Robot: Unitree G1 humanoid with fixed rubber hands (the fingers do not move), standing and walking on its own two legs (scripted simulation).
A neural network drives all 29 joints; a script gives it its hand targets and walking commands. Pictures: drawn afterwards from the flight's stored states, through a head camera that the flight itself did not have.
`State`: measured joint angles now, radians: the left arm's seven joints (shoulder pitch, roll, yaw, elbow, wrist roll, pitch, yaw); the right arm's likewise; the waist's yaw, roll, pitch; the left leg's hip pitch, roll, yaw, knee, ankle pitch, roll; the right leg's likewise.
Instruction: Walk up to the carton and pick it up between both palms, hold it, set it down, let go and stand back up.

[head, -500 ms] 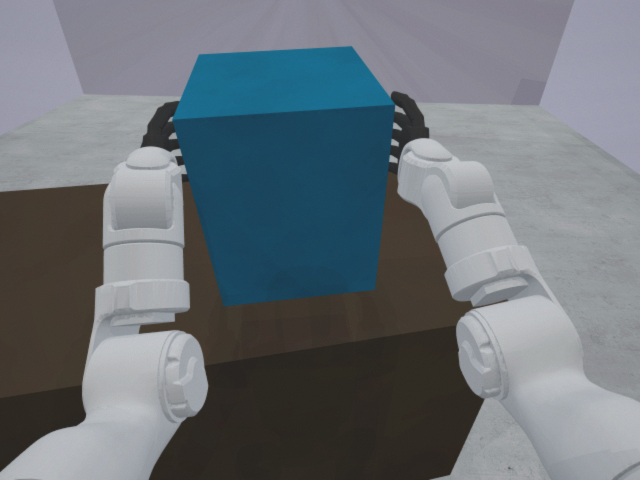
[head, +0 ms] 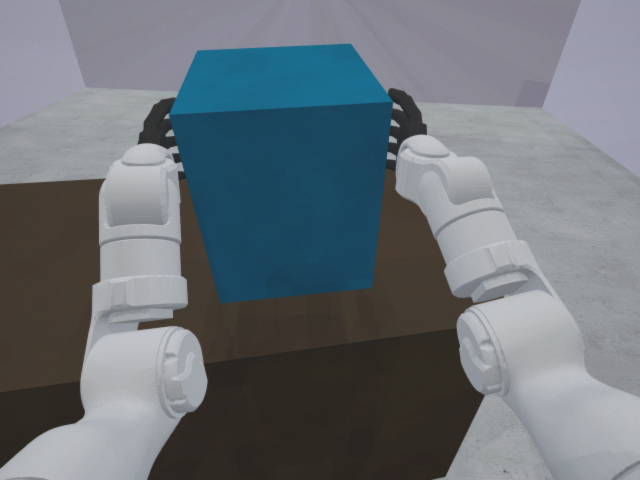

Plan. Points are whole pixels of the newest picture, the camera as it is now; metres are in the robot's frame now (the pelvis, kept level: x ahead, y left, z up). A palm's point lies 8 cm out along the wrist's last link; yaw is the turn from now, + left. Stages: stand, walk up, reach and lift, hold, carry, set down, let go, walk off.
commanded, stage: hold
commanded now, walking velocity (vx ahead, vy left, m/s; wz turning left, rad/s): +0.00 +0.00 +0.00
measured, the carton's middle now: (286, 171) +0.41 +0.02 +0.25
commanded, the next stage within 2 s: none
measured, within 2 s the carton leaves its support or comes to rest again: neither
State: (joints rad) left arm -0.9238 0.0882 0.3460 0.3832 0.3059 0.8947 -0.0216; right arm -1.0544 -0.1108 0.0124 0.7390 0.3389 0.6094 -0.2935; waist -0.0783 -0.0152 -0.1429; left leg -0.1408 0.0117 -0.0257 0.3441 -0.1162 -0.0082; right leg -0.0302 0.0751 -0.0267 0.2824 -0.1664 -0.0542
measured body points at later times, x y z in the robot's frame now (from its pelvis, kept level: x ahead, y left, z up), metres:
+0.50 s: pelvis +0.01 +0.01 +0.00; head -0.09 +0.02 +0.44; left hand +0.38 +0.17 +0.29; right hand +0.38 -0.13 +0.30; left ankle +0.05 +0.12 -0.75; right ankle +0.00 -0.08 -0.75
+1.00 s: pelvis +0.00 +0.01 +0.00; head -0.09 +0.02 +0.44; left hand +0.39 +0.16 +0.30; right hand +0.39 -0.13 +0.31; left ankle +0.05 +0.12 -0.75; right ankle +0.00 -0.08 -0.75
